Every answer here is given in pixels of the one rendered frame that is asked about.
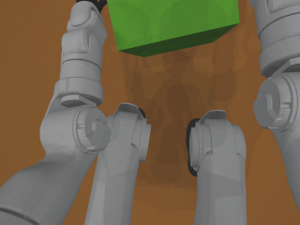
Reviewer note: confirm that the left robot shin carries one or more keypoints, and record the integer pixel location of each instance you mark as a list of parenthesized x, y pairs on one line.
[(123, 107)]

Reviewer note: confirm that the left robot forearm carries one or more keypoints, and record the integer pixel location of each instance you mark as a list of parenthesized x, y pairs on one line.
[(81, 60)]

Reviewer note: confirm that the carton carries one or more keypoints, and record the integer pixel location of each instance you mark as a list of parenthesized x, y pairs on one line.
[(149, 27)]

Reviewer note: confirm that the robot shin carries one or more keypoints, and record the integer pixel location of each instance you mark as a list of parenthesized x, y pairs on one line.
[(123, 107), (240, 141)]

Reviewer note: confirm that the robot left hand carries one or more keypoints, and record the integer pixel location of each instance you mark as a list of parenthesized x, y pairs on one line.
[(99, 4)]

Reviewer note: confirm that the right robot forearm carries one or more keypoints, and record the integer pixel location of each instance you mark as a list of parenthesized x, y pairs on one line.
[(278, 29)]

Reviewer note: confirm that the right robot upper arm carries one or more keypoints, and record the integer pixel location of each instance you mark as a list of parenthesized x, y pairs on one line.
[(277, 107)]

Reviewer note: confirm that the left robot upper arm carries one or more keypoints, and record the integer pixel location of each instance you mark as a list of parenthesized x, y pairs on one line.
[(43, 193)]

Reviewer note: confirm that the right robot shin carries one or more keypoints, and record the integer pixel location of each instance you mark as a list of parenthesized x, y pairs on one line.
[(240, 141)]

